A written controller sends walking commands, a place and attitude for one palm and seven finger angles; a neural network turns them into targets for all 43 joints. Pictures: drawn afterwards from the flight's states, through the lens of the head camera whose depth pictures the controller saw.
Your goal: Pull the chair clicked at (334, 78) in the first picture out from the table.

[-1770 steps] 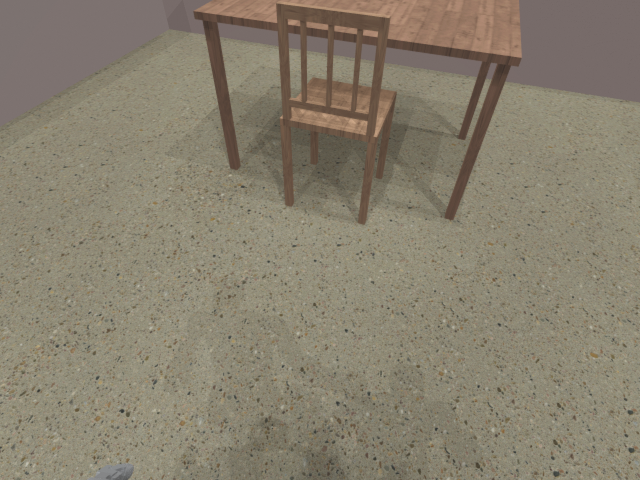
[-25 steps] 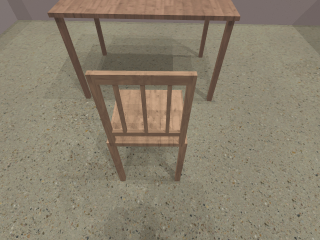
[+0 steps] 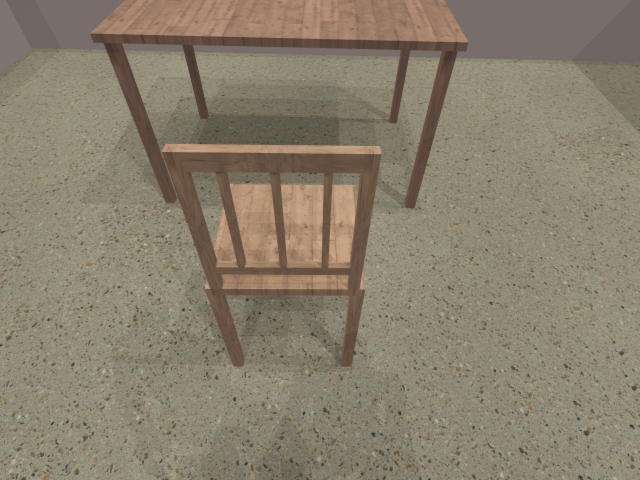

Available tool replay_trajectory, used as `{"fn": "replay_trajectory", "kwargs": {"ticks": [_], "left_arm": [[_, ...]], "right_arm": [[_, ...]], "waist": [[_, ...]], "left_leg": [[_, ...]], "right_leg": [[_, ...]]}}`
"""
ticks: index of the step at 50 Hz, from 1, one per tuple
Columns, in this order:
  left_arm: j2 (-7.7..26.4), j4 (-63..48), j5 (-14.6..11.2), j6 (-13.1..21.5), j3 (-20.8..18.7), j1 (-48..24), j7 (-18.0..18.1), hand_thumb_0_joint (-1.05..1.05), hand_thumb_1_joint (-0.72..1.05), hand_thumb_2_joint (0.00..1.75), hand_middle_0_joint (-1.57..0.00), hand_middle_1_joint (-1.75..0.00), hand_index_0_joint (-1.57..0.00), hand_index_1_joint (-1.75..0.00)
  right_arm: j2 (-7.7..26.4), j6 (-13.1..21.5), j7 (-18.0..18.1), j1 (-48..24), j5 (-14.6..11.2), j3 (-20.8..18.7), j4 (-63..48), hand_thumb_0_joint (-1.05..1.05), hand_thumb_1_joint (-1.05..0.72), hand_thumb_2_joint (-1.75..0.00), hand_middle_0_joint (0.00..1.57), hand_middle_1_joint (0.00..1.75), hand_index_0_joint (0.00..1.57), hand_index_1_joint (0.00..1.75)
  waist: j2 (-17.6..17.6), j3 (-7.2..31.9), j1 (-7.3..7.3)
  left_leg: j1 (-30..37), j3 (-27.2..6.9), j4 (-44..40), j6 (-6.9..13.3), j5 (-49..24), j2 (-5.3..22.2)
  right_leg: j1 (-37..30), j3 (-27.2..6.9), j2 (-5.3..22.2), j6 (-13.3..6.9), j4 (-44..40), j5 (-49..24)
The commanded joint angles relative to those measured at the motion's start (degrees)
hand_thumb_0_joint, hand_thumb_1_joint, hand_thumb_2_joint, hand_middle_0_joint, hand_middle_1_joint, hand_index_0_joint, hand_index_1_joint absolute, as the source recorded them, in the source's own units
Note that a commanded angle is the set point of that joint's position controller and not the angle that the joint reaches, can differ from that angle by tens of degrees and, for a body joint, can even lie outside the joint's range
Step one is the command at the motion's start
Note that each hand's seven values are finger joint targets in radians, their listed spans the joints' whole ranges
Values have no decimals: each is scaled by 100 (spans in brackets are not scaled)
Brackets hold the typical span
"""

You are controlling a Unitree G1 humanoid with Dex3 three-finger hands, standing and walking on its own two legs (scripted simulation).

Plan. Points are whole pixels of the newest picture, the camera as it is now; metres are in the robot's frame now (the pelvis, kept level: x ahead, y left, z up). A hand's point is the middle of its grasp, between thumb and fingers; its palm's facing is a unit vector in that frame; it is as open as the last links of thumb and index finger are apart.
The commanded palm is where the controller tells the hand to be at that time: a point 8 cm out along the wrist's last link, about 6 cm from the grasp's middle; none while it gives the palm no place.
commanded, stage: let the arm hang, fingers relaxed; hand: left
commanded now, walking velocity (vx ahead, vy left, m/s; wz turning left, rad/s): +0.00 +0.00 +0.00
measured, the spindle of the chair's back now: (279, 222) +0.59 +0.11 -0.09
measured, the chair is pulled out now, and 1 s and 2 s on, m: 0.60 0.60 0.60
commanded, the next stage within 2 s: look to check the result in 0.04 s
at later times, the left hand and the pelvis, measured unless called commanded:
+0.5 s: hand out of the picture -0.01 +0.14 -0.17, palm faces +0.04 -0.98 -0.17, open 7.4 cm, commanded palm none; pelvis +0.00 -0.01 +0.00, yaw +0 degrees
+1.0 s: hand out of the picture -0.02 +0.14 -0.18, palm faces +0.04 -0.99 -0.16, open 7.4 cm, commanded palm none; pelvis +0.00 -0.02 +0.00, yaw +0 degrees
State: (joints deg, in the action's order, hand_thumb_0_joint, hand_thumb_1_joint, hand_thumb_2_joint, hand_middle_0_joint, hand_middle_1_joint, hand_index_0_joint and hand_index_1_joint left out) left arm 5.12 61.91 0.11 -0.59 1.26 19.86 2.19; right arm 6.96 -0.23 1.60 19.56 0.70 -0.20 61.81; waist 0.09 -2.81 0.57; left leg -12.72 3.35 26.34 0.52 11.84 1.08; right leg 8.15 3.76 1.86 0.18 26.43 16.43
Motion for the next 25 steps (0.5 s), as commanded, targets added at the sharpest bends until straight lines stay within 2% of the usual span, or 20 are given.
{"fn": "replay_trajectory", "kwargs": {"ticks": [1, 4, 5, 11, 13, 16, 25], "left_arm": [[638, -123, 27, 77, -150, 457, 41, 0, 90, 90, -20, -30, -20, -30], [586, -97, 19, 83, -157, 478, 45, 0, 90, 90, -20, -30, -20, -30], [593, -88, 22, 82, -149, 482, 47, 0, 90, 90, -20, -30, -20, -30], [578, -112, 23, 92, -170, 440, 51, 0, 90, 90, -20, -30, -20, -30], [585, -101, 19, 96, -168, 447, 51, 0, 90, 90, -20, -30, -20, -30], [586, -105, 21, 97, -167, 436, 52, 0, 90, 90, -20, -30, -20, -30], [602, -91, 19, 113, -165, 455, 51, 0, 90, 90, -20, -30, -20, -30]], "right_arm": [[401, 90, 56, 510, -19, -85, -116, 0, -90, -90, 20, 30, 20, 30], [368, 97, 69, 529, -13, -84, -75, 0, -90, -90, 20, 30, 20, 30], [330, 82, 65, 510, -25, -82, -72, 0, -90, -90, 20, 30, 20, 30], [319, 86, 70, 546, -17, -97, -30, 0, -90, -90, 20, 30, 20, 30], [322, 85, 66, 531, -18, -99, -20, 0, -90, -90, 20, 30, 20, 30], [305, 91, 69, 525, -18, -96, 1, 0, -90, -90, 20, 30, 20, 30], [289, 82, 68, 520, -29, -97, 42, 0, -90, -90, 20, 30, 20, 30]], "waist": [[25, -375, -7], [113, -327, -8], [51, -447, -25], [-81, -352, -8], [-96, -289, -8], [62, -361, -8], [-67, -374, -19]], "left_leg": [[177, -573, -514, 234, -209, 439], [238, -571, -492, 223, -288, 430], [172, -556, -499, 227, -194, 427], [200, -556, -461, 211, -322, 432], [274, -551, -439, 209, -352, 438], [274, -534, -451, 210, -463, 449], [281, -496, -429, 188, -489, 448]], "right_leg": [[596, -471, 410, -273, -660, -459], [590, -502, 407, -285, -654, -504], [628, -474, 396, -291, -707, -437], [546, -497, 403, -302, -686, -533], [561, -491, 409, -296, -680, -551], [580, -497, 406, -301, -676, -652], [553, -504, 405, -312, -729, -668]]}}
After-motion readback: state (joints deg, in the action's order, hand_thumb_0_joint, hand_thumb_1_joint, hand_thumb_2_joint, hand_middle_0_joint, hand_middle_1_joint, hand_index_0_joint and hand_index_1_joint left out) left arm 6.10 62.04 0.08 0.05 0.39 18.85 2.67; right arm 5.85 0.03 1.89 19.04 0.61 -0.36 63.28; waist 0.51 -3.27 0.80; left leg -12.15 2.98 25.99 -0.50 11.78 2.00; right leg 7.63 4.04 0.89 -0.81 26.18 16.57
